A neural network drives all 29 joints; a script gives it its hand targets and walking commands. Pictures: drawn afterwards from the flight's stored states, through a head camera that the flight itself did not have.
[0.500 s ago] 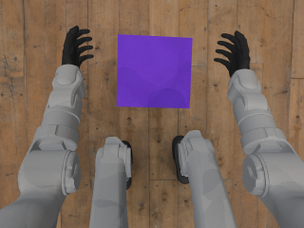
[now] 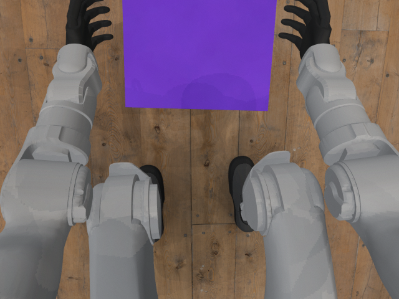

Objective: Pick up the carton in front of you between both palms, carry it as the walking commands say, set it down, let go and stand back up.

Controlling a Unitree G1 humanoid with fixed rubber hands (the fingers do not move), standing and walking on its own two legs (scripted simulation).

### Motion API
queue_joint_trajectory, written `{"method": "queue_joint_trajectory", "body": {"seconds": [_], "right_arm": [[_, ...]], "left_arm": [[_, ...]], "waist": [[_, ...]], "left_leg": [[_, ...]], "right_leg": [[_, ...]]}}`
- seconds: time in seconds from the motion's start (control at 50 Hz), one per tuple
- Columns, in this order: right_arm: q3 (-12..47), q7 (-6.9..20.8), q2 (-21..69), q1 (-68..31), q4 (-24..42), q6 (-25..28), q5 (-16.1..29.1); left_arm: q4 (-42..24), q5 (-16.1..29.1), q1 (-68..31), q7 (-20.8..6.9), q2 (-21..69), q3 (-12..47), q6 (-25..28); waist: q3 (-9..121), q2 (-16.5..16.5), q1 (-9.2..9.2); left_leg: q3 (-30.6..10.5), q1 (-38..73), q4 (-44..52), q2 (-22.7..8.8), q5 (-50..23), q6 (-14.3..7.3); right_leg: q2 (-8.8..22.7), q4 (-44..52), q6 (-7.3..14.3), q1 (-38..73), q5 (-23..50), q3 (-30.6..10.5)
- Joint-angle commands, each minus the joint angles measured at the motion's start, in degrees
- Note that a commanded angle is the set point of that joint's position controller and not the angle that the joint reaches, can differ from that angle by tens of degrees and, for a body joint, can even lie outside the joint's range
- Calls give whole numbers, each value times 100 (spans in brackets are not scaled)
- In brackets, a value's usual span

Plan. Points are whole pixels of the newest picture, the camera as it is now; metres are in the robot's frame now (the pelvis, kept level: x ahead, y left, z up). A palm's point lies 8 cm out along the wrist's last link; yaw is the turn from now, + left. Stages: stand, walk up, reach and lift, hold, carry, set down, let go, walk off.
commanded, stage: reach and lift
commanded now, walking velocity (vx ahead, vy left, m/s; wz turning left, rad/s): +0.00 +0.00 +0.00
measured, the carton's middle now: (195, 54) +0.50 +0.00 -0.24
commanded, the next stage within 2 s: none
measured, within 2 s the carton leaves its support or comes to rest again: leaves its support in 0.68 s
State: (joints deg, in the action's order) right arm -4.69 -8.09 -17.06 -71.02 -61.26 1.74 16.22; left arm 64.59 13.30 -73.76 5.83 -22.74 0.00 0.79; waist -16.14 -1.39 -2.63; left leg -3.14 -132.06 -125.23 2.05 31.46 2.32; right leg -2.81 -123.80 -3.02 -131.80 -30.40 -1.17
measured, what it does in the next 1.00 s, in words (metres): stands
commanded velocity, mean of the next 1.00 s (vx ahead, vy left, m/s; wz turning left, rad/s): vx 0.00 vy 0.00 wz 0.00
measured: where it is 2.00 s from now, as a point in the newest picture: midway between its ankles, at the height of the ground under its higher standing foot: (198, 211)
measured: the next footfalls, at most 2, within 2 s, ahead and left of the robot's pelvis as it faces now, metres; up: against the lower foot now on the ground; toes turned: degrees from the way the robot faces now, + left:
none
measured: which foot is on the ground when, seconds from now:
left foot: down 0.00-1.00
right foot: down 0.00-1.00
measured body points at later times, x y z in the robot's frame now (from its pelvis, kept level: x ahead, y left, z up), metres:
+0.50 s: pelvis +0.00 +0.00 +0.01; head +0.36 +0.01 +0.28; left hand +0.53 +0.15 -0.18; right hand +0.51 -0.16 -0.18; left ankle +0.11 +0.13 -0.33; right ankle +0.12 -0.13 -0.33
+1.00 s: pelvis +0.00 +0.00 +0.04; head +0.27 +0.02 +0.39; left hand +0.51 +0.15 -0.06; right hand +0.50 -0.15 -0.05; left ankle +0.11 +0.13 -0.33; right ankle +0.12 -0.13 -0.33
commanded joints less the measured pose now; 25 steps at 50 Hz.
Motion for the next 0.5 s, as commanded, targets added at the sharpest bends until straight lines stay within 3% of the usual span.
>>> {"method": "queue_joint_trajectory", "body": {"seconds": [0.0,0.02,0.06,0.08,0.1,0.12,0.14,0.16,0.18,0.2,0.22,0.26,0.28,0.3,0.32,0.34,0.36,0.38,0.4,0.42,0.44,0.46,0.48], "right_arm": [[186,65,-180,-839,542,111,133],[120,85,-217,-749,405,116,143],[99,47,-279,-832,439,138,-40],[-44,40,-435,-893,425,123,-60],[-68,1,-417,-922,404,127,-128],[-123,-8,-388,-936,403,102,-105],[96,4,-173,-860,308,123,-15],[53,4,-135,-941,436,171,-78],[147,-8,-252,-1111,269,126,-14],[-111,-3,-404,-1221,233,133,-195],[-74,-40,-393,-1217,352,150,-189],[108,-18,-221,-1229,228,147,-100],[119,-36,-207,-1152,162,117,-83],[146,-16,-218,-1251,299,196,-91],[235,-20,-14,-1218,176,209,-66],[274,-13,244,-1235,238,215,-125],[415,-10,413,-1319,299,275,9],[510,0,531,-1391,221,251,49],[415,-8,597,-1327,152,236,-60],[577,-7,912,-1534,342,257,-1],[767,71,1540,-1912,491,265,40],[771,223,2347,-1911,-114,210,-65],[903,444,3277,-2473,129,187,-139]], "left_arm": [[-525,61,-1206,36,-435,-80,156],[-874,183,-1236,2,-214,116,174],[-447,228,-1157,-43,-202,45,125],[-598,49,-1279,-26,-505,-115,137],[-258,45,-1184,-3,-296,-34,96],[-342,28,-1162,12,-293,-178,111],[-276,42,-1198,30,-371,-119,118],[-307,169,-1212,16,-126,40,130],[-183,68,-1241,16,-358,-114,142],[-286,46,-1460,32,-114,-72,108],[-349,55,-1438,39,-210,-137,159],[-116,80,-1462,52,-301,-118,151],[2,-63,-1284,63,-269,-225,178],[-66,38,-1324,57,-69,-25,203],[-112,-28,-1386,82,-62,-72,226],[-359,71,-1585,59,59,19,253],[-240,245,-1452,38,561,303,277],[-290,91,-1660,64,349,179,311],[-98,-37,-1554,89,590,62,283],[-182,48,-1673,67,836,121,323],[-266,-55,-1944,9,1390,355,326],[-127,38,-2241,-158,2279,553,277],[-212,-77,-2751,-383,3226,802,212]], "waist": [[7132,614,72],[7117,749,23],[6580,439,-79],[6581,527,-17],[6473,596,-158],[6402,654,102],[6317,489,69],[6346,480,-180],[6176,442,198],[6044,439,-180],[6238,526,51],[6266,228,16],[6050,233,138],[6193,319,25],[6238,298,141],[6373,121,-121],[6540,415,-70],[6475,389,64],[6325,569,87],[6289,385,170],[6316,421,229],[6307,500,-158],[6359,568,-31]], "left_leg": [[451,3795,921,-56,-1849,-46],[454,3723,958,-42,-1775,2],[407,3394,977,-24,-1500,-33],[412,3405,949,-73,-1363,-22],[434,3334,1007,-73,-1251,16],[478,3355,1029,-74,-1199,-5],[409,3310,1137,-44,-1095,-42],[395,3283,1058,-46,-1131,-39],[386,3257,1092,-18,-1029,-68],[294,3150,1061,-111,-1092,-60],[417,3281,1099,-21,-1060,-33],[415,3060,1042,-12,-1053,-66],[387,2991,1054,-65,-1074,-79],[370,3122,1102,-10,-1077,-84],[398,3195,1045,3,-1242,-97],[448,2934,972,37,-1288,-89],[475,3220,1059,121,-1351,-63],[491,3380,1040,98,-1356,-85],[429,3369,1152,90,-1359,-90],[384,3252,1144,110,-1204,-163],[424,3199,1181,220,-1212,-166],[374,3152,1143,242,-1285,-170],[367,3180,1048,343,-1322,-147]], "right_leg": [[-24,855,-27,3270,1918,337],[-38,856,-51,3311,1876,415],[18,960,-46,3151,1589,396],[41,932,-20,3038,1439,396],[-12,1010,-22,3078,1355,387],[3,1001,-2,2980,1231,356],[26,1007,-26,2999,1214,399],[-1,1028,-1,2937,1283,424],[22,1041,2,2972,1053,360],[30,995,40,2869,1150,392],[21,1033,10,2934,1057,358],[44,1014,-7,3131,1183,380],[65,988,-59,2993,1201,371],[36,1036,-41,2938,1108,379],[-41,1036,-16,3070,1287,340],[-65,1112,-13,3350,1467,314],[-110,1118,18,3350,1519,351],[-128,1033,-7,3023,1448,396],[-186,1123,37,3094,1407,297],[-180,1085,13,3127,1245,343],[-272,1129,24,3073,1289,351],[-347,1051,24,3042,1544,348],[-418,968,53,3040,1501,331]]}}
